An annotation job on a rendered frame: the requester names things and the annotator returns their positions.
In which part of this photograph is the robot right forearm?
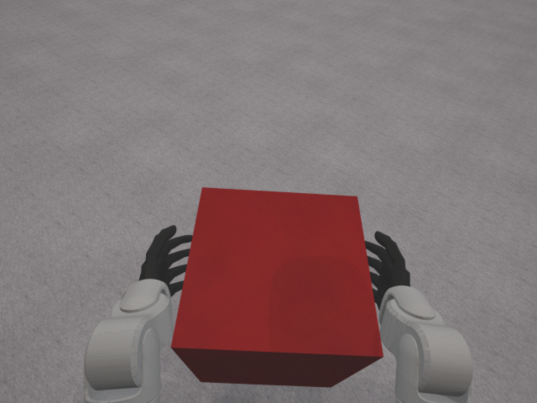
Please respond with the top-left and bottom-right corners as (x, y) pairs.
(378, 285), (473, 403)

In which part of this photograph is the right robot hand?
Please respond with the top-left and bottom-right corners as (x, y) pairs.
(365, 231), (411, 310)

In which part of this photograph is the carton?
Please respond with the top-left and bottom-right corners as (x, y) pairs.
(171, 187), (383, 387)

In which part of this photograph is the left robot hand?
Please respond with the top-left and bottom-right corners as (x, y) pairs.
(138, 225), (193, 297)

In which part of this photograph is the robot left forearm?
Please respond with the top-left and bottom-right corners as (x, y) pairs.
(84, 279), (174, 403)

